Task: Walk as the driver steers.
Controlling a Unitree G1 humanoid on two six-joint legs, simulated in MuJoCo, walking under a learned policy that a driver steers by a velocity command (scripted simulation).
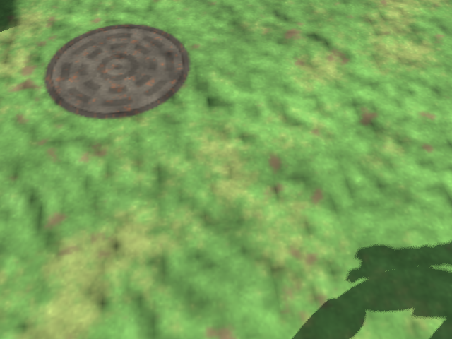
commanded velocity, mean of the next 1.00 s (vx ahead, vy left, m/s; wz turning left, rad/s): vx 0.02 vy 0.00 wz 0.47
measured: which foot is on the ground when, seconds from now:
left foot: up 0.00-0.10, down 0.12-0.56, up 0.58-0.90, down 0.92-1.00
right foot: down 0.00-0.12, up 0.14-0.54, down 0.56-1.00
